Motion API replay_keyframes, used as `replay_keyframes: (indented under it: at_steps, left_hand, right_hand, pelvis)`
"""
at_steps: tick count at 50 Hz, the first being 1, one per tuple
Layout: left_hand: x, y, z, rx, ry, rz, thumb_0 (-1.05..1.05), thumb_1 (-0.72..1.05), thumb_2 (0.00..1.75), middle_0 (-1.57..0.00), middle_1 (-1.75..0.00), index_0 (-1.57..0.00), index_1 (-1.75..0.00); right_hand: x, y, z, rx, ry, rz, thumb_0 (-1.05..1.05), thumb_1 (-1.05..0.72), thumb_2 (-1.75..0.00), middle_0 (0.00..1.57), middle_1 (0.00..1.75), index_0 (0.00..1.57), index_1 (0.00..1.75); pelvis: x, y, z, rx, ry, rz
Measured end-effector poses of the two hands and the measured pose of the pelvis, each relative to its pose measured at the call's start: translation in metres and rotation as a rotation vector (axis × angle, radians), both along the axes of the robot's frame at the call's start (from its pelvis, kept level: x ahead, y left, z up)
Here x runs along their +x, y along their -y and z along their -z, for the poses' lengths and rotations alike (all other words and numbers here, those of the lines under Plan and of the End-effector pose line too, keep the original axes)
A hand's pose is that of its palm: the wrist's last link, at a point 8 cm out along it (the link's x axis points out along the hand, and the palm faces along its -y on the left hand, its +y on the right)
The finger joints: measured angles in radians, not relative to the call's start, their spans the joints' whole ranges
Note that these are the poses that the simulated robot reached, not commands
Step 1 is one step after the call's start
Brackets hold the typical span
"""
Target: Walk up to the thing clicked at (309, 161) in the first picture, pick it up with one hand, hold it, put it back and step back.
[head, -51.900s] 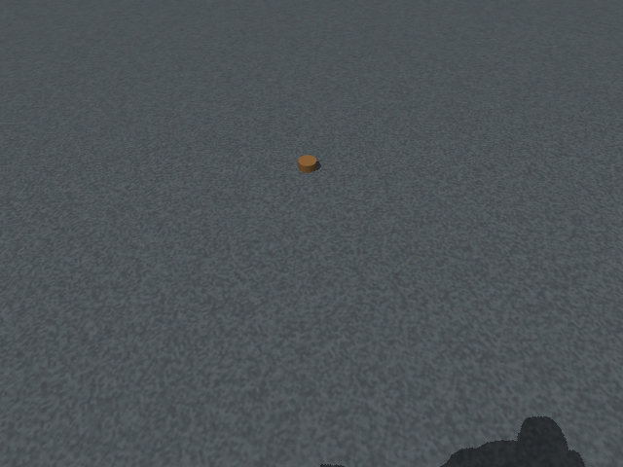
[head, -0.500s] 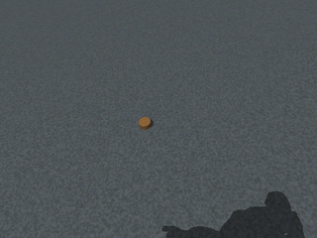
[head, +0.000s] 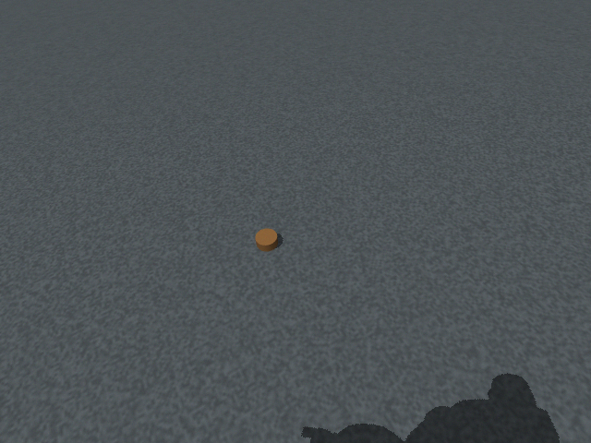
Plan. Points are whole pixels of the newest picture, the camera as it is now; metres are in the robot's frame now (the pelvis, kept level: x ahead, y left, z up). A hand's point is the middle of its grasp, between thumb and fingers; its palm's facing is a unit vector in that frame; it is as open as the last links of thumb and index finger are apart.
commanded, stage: step back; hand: left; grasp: from above
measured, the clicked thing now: (266, 239) +1.06 +0.25 -0.75
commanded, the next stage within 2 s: stand in 0.40 s
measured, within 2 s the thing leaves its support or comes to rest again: neither
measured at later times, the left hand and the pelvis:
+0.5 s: hand out of the picture +0.13 +0.27 -0.15, palm faces -0.01 -0.93 -0.36, open 7.4 cm; pelvis +0.04 +0.01 +0.00, yaw +0 degrees
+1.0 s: hand out of the picture +0.10 +0.26 -0.14, palm faces -0.04 -0.94 -0.34, open 7.4 cm; pelvis +0.02 +0.01 +0.01, yaw +0 degrees
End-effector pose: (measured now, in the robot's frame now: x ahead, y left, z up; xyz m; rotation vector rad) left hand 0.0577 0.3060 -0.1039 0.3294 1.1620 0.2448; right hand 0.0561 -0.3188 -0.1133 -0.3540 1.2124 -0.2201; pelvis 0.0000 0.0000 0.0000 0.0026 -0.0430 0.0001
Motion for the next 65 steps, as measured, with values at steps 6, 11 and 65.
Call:
replay_keyframes:
  at_steps: [6, 11, 65]
  left_hand:
    - [0.012, -0.018, 0.015, -0.004, -0.039, -0.02, 0.01, 0.9, 0.9, -0.21, -0.3, -0.21, -0.3]
    - [0.032, -0.021, 0.02, -0.015, -0.052, -0.017, 0.01, 0.9, 0.9, -0.2, -0.3, -0.21, -0.3]
    - [0.028, -0.006, 0.003, -0.036, -0.089, 0.023, 0.0, 0.9, 0.9, -0.2, -0.3, -0.21, -0.3]
  right_hand:
    - [0.026, -0.015, 0.004, -0.019, 0.0, -0.015, 0.01, -0.9, -0.9, 0.2, 0.3, 0.2, 0.3]
    - [0.048, -0.034, 0.002, 0.008, 0.017, -0.019, 0.01, -0.9, -0.9, 0.2, 0.3, 0.21, 0.3]
    - [0.026, -0.035, -0.006, 0.051, -0.02, 0.031, 0.01, -0.9, -0.9, 0.2, 0.3, 0.21, 0.3]
  pelvis:
    - [0.017, -0.012, 0.008, 0.013, 0.004, -0.013]
    - [0.027, -0.015, 0.007, 0.005, -0.008, 0.004]
    - [0.021, -0.013, -0.014, -0.008, 0.003, 0.009]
